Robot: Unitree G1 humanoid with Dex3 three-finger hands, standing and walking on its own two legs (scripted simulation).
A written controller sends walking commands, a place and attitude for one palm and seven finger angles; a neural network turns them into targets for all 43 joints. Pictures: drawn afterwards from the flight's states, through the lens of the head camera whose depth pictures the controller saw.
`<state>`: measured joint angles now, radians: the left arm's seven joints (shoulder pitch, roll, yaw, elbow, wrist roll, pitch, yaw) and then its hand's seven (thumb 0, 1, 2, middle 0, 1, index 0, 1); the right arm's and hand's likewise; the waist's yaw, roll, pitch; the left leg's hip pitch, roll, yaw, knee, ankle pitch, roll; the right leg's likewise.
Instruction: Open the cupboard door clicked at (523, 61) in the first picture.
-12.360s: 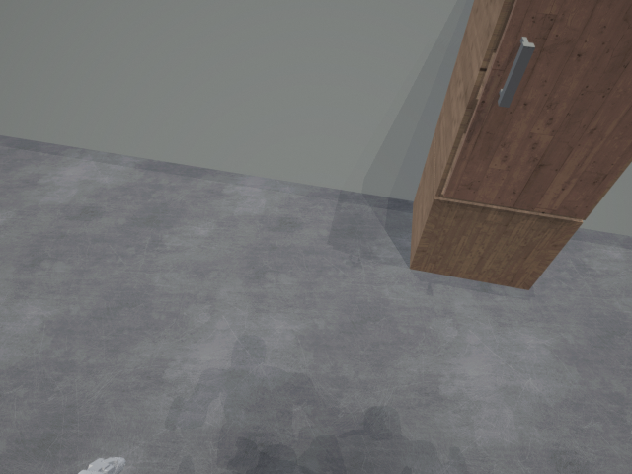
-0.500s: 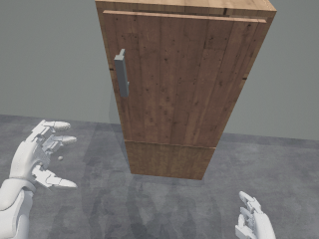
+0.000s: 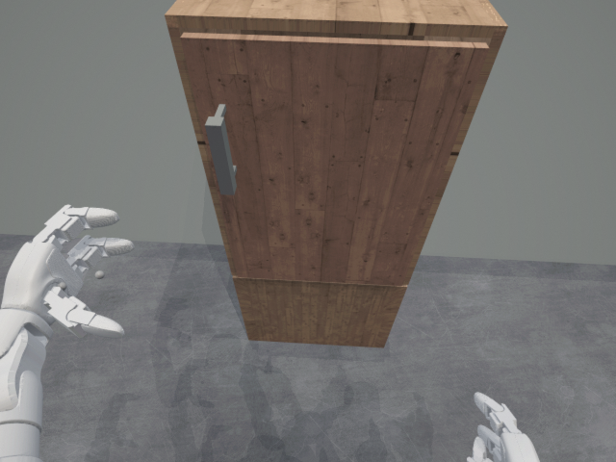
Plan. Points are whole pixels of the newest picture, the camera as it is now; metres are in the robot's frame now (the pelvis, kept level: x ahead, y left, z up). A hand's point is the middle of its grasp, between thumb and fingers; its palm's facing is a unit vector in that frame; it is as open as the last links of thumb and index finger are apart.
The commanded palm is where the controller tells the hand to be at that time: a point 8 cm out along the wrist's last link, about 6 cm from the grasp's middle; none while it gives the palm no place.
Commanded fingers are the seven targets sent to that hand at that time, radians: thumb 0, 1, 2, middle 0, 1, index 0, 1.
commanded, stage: raise the hand with hooked fingers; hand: left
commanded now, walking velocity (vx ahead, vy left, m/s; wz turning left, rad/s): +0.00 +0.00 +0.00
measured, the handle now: (225, 150) +0.56 +0.19 +0.09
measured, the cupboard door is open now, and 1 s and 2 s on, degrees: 0 0 0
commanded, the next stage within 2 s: move the hooked fingers beside the handle in 0.28 s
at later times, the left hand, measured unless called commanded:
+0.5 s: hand (103, 278) +0.29 +0.27 +0.11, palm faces +0.07 -1.00 -0.01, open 14.0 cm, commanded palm +0.27 +0.32 +0.11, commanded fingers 0.00 -0.50 0.30 -0.30 -1.20 -0.30 -1.20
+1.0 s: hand (141, 225) +0.38 +0.26 +0.10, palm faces +0.01 -1.00 +0.01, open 14.0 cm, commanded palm +0.36 +0.31 +0.11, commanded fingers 0.00 -0.50 0.30 -0.30 -1.20 -0.30 -1.20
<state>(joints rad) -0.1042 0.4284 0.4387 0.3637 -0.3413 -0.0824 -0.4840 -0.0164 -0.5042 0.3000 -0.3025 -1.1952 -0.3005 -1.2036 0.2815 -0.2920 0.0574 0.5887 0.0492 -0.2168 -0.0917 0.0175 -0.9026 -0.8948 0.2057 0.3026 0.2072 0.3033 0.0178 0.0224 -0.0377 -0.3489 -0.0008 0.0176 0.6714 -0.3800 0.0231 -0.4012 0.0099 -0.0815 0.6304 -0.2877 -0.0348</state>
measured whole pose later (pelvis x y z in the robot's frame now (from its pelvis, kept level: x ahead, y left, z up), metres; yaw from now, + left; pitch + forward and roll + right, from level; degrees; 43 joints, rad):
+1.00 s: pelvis -0.01 +0.00 -0.01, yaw +0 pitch +8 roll -1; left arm -0.49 0.49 0.42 0.78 -0.26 -0.18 -0.46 -0.02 -0.51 0.30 -0.30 -1.20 -0.30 -1.20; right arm 0.35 -0.30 0.06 0.61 0.05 -0.15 -0.09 0.02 -0.90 -0.89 0.21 0.30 0.21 0.30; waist -0.04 0.01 -0.04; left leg -0.48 0.00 0.02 0.73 -0.38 0.02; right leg -0.53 0.01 -0.08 0.68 -0.29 -0.04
